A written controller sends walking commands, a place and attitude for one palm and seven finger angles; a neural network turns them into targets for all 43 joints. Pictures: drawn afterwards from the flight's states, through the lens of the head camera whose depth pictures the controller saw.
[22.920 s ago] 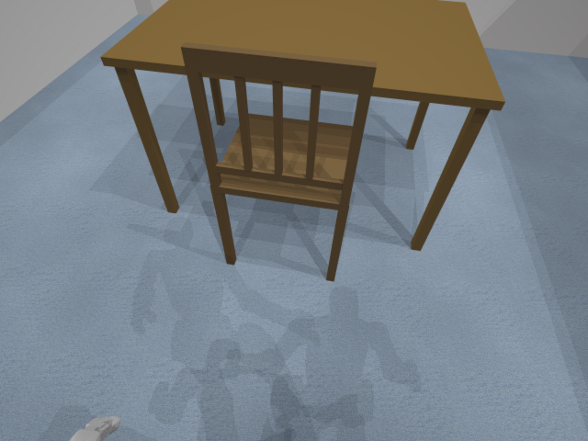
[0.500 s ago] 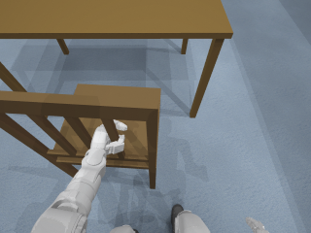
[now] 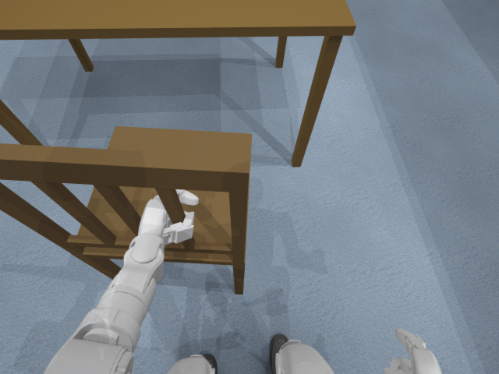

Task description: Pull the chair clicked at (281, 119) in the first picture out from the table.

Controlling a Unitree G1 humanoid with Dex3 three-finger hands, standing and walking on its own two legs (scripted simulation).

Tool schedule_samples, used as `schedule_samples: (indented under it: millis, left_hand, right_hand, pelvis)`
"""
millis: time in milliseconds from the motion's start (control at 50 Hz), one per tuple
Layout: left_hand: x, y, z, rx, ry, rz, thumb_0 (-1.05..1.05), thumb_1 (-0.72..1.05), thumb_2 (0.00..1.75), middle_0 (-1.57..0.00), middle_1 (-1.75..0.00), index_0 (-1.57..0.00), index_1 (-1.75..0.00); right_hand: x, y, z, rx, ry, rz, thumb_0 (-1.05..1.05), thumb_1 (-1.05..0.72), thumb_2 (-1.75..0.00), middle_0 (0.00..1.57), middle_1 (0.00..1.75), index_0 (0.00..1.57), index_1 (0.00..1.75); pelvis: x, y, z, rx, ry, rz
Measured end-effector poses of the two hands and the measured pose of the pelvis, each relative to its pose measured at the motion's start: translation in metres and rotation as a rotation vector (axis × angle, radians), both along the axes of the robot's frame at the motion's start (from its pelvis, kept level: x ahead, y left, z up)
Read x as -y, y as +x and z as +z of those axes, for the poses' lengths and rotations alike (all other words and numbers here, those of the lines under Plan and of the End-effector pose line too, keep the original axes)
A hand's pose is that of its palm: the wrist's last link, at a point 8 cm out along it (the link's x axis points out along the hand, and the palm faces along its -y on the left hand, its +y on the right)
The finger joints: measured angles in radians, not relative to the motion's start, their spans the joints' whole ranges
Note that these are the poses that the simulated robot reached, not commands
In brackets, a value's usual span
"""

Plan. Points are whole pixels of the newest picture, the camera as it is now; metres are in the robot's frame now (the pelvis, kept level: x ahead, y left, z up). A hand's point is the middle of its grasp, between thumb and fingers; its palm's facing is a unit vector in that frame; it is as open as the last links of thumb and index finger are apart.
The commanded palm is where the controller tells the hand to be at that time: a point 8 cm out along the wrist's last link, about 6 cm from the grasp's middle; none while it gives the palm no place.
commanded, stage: step backward, pulling the chair out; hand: left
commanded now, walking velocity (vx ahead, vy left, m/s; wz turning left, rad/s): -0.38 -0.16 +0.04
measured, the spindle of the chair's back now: (131, 217) +0.39 +0.22 -0.09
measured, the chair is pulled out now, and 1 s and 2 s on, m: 0.33 0.59 0.62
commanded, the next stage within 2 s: stop walking, hand still on the chair in 0.64 s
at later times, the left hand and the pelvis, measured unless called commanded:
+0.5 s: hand (186, 298) +0.23 +0.10 -0.07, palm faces -0.08 -0.98 -0.16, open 5.4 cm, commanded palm +0.22 +0.15 -0.06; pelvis -0.12 +0.00 +0.00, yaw +0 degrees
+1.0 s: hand out of the picture +0.10 +0.09 -0.06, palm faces -0.08 -0.99 -0.15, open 5.4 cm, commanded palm +0.09 +0.15 -0.04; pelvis -0.21 -0.01 +0.00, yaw -1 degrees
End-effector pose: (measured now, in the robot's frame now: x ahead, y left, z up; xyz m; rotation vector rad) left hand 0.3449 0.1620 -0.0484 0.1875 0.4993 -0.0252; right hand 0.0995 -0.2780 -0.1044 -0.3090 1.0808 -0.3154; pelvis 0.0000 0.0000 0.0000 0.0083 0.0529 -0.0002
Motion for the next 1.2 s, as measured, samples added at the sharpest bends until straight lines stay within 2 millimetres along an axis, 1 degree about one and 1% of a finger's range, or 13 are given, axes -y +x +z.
schedule_samples:
  millis: [80,160,220,300,420,540,680,740,800,880,960,1080,1200]
  left_hand:
    - [-0.002,-0.023,0.000,-0.006,-0.004,0.000,0.06,0.69,0.79,-0.34,-1.27,-0.50,-1.45]
    - [-0.002,-0.046,0.000,-0.003,-0.003,0.026,0.07,0.67,0.80,-0.35,-1.25,-0.50,-1.45]
    - [0.001,-0.062,0.001,-0.011,0.002,0.046,0.07,0.66,0.80,-0.37,-1.23,-0.50,-1.45]
    - [0.006,-0.080,0.002,-0.020,0.006,0.047,0.07,0.66,0.79,-0.38,-1.20,-0.50,-1.45]
    - [0.010,-0.105,0.002,-0.028,0.005,0.005,0.06,0.67,0.78,-0.36,-1.23,-0.50,-1.45]
    - [0.007,-0.137,0.002,-0.026,-0.007,-0.011,0.07,0.68,0.78,-0.35,-1.28,-0.50,-1.45]
    - [0.009,-0.180,0.002,-0.028,-0.008,0.031,0.07,0.67,0.79,-0.37,-1.26,-0.50,-1.45]
    - [0.012,-0.196,0.003,-0.035,-0.005,0.031,0.07,0.66,0.78,-0.38,-1.25,-0.50,-1.45]
    - [0.015,-0.209,0.004,-0.045,-0.004,0.026,0.07,0.67,0.78,-0.37,-1.24,-0.50,-1.45]
    - [0.016,-0.229,0.004,-0.044,-0.006,0.008,0.07,0.67,0.77,-0.36,-1.26,-0.50,-1.45]
    - [0.016,-0.252,0.004,-0.059,-0.016,0.003,0.07,0.68,0.76,-0.34,-1.27,-0.50,-1.45]
    - [0.017,-0.279,0.004,-0.067,-0.022,-0.013,0.07,0.68,0.77,-0.34,-1.29,-0.50,-1.45]
    - [0.015,-0.291,0.004,-0.059,-0.015,-0.039,0.07,0.68,0.78,-0.36,-1.33,-0.50,-1.45]
  right_hand:
    - [-0.009,-0.014,0.002,0.015,0.032,0.019,0.01,-0.91,-0.89,0.20,0.30,0.20,0.30]
    - [-0.021,-0.029,-0.011,0.012,0.111,0.039,0.00,-0.90,-0.89,0.20,0.30,0.20,0.30]
    - [-0.024,-0.043,-0.021,0.006,0.156,0.040,0.00,-0.90,-0.89,0.20,0.30,0.20,0.30]
    - [-0.018,-0.066,-0.024,0.006,0.150,0.013,0.01,-0.90,-0.89,0.20,0.30,0.20,0.30]
    - [-0.004,-0.099,-0.019,0.004,0.051,0.024,0.01,-0.90,-0.89,0.20,0.30,0.20,0.30]
    - [-0.006,-0.135,-0.005,0.005,0.033,0.028,0.01,-0.90,-0.89,0.20,0.30,0.20,0.30]
    - [-0.017,-0.173,-0.021,-0.010,0.139,0.035,0.01,-0.90,-0.89,0.20,0.30,0.20,0.30]
    - [-0.015,-0.188,-0.024,-0.006,0.149,0.021,0.01,-0.90,-0.89,0.20,0.30,0.20,0.30]
    - [-0.010,-0.200,-0.022,0.006,0.123,0.012,0.01,-0.90,-0.89,0.20,0.30,0.20,0.30]
    - [-0.005,-0.212,-0.015,0.046,0.072,0.011,0.01,-0.90,-0.89,0.20,0.30,0.20,0.30]
    - [-0.010,-0.221,-0.005,0.076,0.072,0.010,0.01,-0.90,-0.89,0.20,0.30,0.20,0.30]
    - [-0.026,-0.223,-0.003,0.083,0.112,0.032,0.01,-0.90,-0.89,0.20,0.30,0.20,0.30]
    - [-0.038,-0.213,-0.004,0.128,0.125,0.036,0.01,-0.90,-0.89,0.20,0.30,0.20,0.30]
  pelvis:
    - [0.002,-0.013,0.001,0.004,-0.006,-0.009]
    - [0.013,-0.026,-0.001,0.003,-0.015,-0.019]
    - [0.020,-0.043,-0.001,0.017,-0.046,-0.024]
    - [0.022,-0.064,-0.001,0.015,-0.032,-0.013]
    - [0.008,-0.094,-0.005,-0.005,-0.030,0.029]
    - [0.005,-0.129,-0.001,0.022,0.003,-0.002]
    - [0.020,-0.159,-0.002,0.021,-0.040,-0.018]
    - [0.023,-0.175,-0.002,0.029,-0.042,-0.008]
    - [0.020,-0.189,-0.003,0.033,-0.026,-0.003]
    - [0.013,-0.205,-0.005,0.056,-0.011,0.006]
    - [0.009,-0.212,-0.001,0.070,-0.010,-0.012]
    - [0.010,-0.211,0.003,0.086,-0.013,-0.009]
    - [0.004,-0.202,0.002,0.105,-0.008,-0.022]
